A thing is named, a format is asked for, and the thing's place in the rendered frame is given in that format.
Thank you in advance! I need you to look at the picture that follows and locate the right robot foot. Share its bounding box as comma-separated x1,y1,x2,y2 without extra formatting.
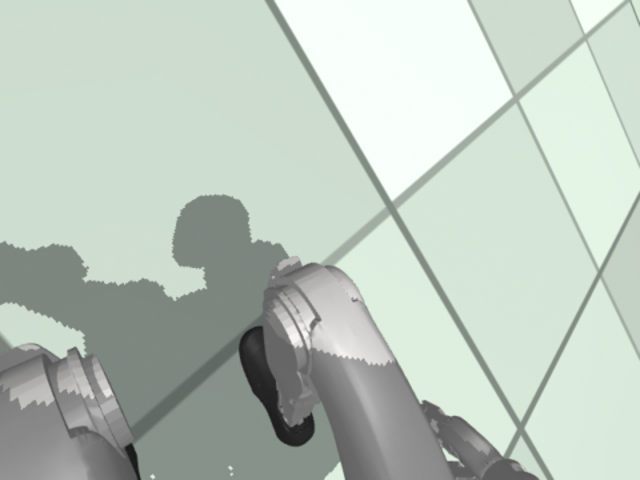
239,326,315,447

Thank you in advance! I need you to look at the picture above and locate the left robot foot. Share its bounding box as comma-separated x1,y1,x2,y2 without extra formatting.
124,443,141,480

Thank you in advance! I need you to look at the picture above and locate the right robot arm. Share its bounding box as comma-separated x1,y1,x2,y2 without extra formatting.
482,459,540,480

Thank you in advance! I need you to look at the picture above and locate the right robot hand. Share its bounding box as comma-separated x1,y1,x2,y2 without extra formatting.
420,400,504,480

